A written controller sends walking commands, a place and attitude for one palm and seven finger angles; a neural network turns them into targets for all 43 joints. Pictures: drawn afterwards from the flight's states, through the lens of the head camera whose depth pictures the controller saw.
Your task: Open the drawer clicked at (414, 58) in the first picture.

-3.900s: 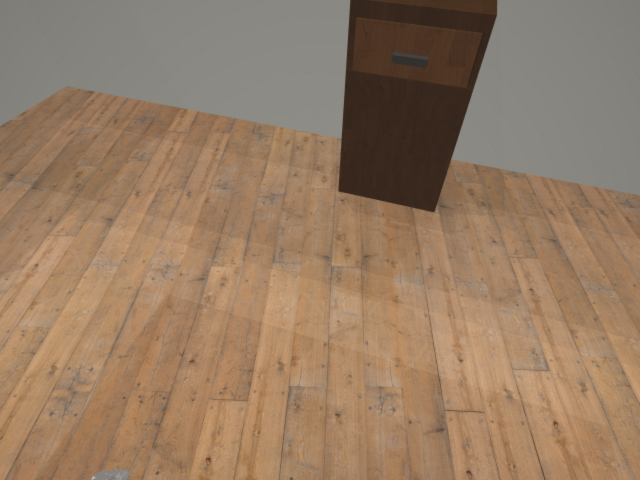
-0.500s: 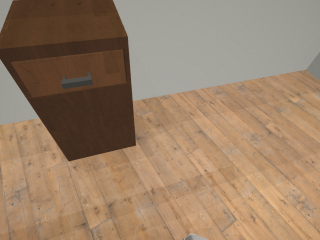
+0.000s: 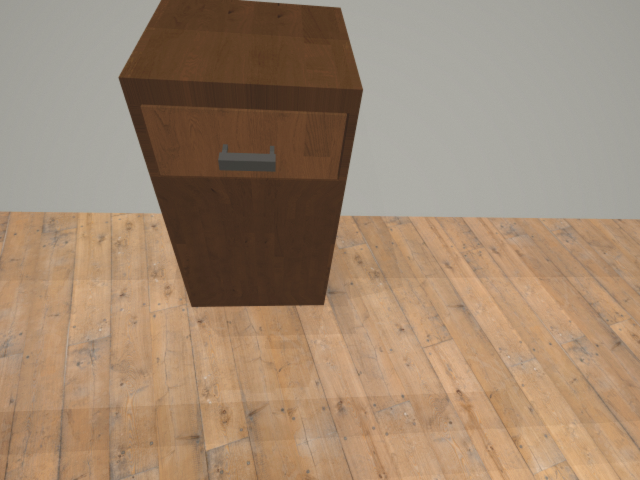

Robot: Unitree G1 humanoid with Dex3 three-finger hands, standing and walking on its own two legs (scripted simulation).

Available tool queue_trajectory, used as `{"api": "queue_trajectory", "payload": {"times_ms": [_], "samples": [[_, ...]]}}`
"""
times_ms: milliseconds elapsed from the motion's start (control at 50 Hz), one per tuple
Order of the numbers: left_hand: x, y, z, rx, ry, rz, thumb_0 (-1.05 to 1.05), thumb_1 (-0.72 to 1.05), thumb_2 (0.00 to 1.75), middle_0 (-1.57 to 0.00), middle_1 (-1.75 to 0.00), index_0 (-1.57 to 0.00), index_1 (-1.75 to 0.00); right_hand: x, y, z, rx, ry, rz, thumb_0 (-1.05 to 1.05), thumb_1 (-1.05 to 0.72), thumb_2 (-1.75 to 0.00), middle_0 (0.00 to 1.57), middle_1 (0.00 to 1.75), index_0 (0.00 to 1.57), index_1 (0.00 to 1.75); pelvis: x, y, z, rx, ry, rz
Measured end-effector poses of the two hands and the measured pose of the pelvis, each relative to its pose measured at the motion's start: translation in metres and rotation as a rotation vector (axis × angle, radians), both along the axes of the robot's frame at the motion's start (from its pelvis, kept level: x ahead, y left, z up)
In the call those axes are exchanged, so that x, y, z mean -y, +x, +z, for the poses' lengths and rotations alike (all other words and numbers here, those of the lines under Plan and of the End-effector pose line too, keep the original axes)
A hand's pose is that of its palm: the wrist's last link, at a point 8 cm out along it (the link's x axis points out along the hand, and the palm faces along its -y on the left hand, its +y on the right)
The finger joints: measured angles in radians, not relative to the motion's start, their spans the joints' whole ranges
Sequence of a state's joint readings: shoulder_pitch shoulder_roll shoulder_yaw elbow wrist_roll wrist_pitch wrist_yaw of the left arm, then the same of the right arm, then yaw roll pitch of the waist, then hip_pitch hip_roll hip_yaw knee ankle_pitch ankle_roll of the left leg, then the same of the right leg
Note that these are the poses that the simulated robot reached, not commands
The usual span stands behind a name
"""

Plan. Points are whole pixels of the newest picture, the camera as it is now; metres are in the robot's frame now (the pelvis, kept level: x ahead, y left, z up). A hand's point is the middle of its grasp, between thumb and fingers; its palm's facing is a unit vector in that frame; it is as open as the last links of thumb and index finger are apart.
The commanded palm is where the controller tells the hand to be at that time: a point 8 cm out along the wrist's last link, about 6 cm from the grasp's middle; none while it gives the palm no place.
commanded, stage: take the last steps up to it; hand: left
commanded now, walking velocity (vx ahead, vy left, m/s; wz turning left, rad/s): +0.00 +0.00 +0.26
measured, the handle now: (248, 155) +0.75 +0.19 -0.07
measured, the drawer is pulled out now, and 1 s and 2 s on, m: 0.00 0.00 0.00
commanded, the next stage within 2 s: come to a stop and stand still in 0.92 s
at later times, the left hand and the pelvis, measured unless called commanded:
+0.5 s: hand out of the picture +0.00 +0.12 -0.15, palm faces +0.14 -0.98 -0.17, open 7.3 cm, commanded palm none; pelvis +0.05 -0.04 +0.02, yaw +4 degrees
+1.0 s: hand (193, 432) +0.21 +0.19 -0.16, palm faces +0.10 -0.98 -0.19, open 7.3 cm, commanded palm none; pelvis +0.19 +0.00 +0.01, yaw +3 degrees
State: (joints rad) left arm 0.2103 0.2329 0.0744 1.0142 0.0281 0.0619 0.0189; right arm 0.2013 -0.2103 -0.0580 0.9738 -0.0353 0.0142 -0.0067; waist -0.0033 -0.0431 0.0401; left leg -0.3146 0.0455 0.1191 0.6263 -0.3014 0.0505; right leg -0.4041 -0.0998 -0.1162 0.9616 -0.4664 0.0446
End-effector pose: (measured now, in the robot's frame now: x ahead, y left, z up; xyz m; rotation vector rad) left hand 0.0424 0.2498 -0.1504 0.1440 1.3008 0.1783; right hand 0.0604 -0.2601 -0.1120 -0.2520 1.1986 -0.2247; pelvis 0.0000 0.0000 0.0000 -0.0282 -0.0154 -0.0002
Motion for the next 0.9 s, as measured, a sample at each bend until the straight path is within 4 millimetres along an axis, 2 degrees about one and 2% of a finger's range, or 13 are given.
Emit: {"api": "queue_trajectory", "payload": {"times_ms": [100, 180, 240, 360, 420, 540, 660, 740, 780, 840, 900], "samples": [[-0.01, -0.025, 0.014, -0.049, 0.013, 0.031, 0.0, 0.91, 0.9, -0.19, -0.3, -0.2, -0.29, -0.012, 0.013, 0.007, -0.005, 0.018, 0.043, 0.01, -0.91, -0.9, 0.2, 0.3, 0.2, 0.3, -0.003, 0.002, 0.012, -0.015, 0.004, 0.017], [-0.004, -0.038, 0.021, -0.081, 0.016, 0.034, 0.0, 0.91, 0.9, -0.19, -0.3, -0.2, -0.29, -0.022, 0.015, 0.002, -0.005, 0.064, 0.052, 0.0, -0.91, -0.9, 0.2, 0.3, 0.2, 0.3, 0.0, 0.006, 0.015, -0.016, 0.012, 0.028], [0.009, -0.039, 0.024, -0.093, 0.009, 0.025, 0.0, 0.91, 0.9, -0.19, -0.3, -0.2, -0.29, -0.025, 0.009, -0.007, -0.022, 0.104, 0.038, 0.0, -0.91, -0.89, 0.2, 0.3, 0.2, 0.3, 0.005, 0.011, 0.015, -0.013, 0.02, 0.035], [0.045, -0.032, 0.021, -0.055, 0.002, 0.035, 0.0, 0.91, 0.9, -0.19, -0.3, -0.2, -0.3, -0.007, -0.012, -0.032, -0.115, 0.152, 0.003, 0.0, -0.92, -0.89, 0.21, 0.3, 0.2, 0.3, 0.026, 0.025, 0.006, 0.0, 0.042, 0.048], [0.063, -0.038, 0.024, -0.049, -0.013, 0.086, 0.0, 0.91, 0.9, -0.2, -0.3, -0.2, -0.3, -0.001, -0.013, -0.032, -0.183, 0.164, 0.018, 0.0, -0.92, -0.89, 0.2, 0.3, 0.2, 0.3, 0.032, 0.036, 0.009, 0.0, 0.034, 0.057], [0.093, -0.058, 0.027, -0.165, -0.074, 0.13, 0.0, 0.91, 0.9, -0.2, -0.3, -0.2, -0.3, 0.003, 0.022, -0.021, -0.171, 0.16, 0.028, 0.01, -0.91, -0.9, 0.2, 0.3, 0.2, 0.3, 0.034, 0.063, 0.016, -0.009, 0.031, 0.08], [0.102, -0.061, 0.022, -0.266, -0.132, 0.183, 0.0, 0.91, 0.9, -0.2, -0.3, -0.2, -0.3, -0.011, 0.086, -0.018, -0.141, 0.133, 0.083, 0.01, -0.92, -0.9, 0.2, 0.3, 0.19, 0.3, 0.022, 0.096, 0.012, -0.018, 0.019, 0.099], [0.09, -0.051, 0.009, -0.325, -0.16, 0.209, 0.0, 0.91, 0.9, -0.2, -0.3, -0.21, -0.3, -0.032, 0.141, -0.023, -0.073, 0.11, 0.129, 0.01, -0.92, -0.9, 0.2, 0.3, 0.19, 0.3, 0.004, 0.125, -0.001, -0.017, 0.006, 0.094], [0.079, -0.038, 0.001, -0.346, -0.163, 0.194, 0.0, 0.91, 0.9, -0.2, -0.3, -0.21, -0.3, -0.042, 0.16, -0.025, -0.026, 0.103, 0.128, 0.01, -0.92, -0.9, 0.2, 0.3, 0.19, 0.3, -0.003, 0.135, -0.006, -0.012, 0.018, 0.083], [0.056, 0.002, 0.001, -0.313, -0.133, 0.146, 0.0, 0.91, 0.9, -0.2, -0.3, -0.2, -0.3, -0.048, 0.174, -0.019, 0.016, 0.101, 0.082, 0.0, -0.93, -0.89, 0.2, 0.3, 0.2, 0.3, -0.007, 0.15, -0.001, -0.004, 0.027, 0.059], [0.033, 0.059, 0.006, -0.214, -0.087, 0.104, 0.0, 0.91, 0.9, -0.2, -0.3, -0.2, -0.3, -0.043, 0.178, -0.012, 0.014, 0.088, 0.054, -0.01, -0.95, -0.89, 0.2, 0.3, 0.2, 0.3, -0.008, 0.165, 0.007, -0.006, 0.032, 0.054]]}}
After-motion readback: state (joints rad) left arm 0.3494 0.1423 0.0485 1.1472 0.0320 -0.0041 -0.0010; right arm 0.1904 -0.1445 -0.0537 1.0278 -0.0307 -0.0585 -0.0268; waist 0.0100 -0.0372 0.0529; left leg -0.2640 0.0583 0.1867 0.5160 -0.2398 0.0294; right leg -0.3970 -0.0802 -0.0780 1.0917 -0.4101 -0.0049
